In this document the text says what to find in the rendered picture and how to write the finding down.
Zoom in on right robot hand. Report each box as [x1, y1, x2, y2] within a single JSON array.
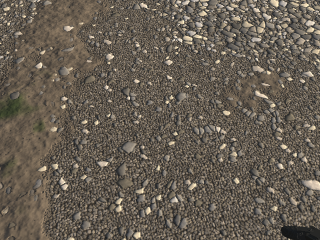
[[281, 225, 320, 240]]

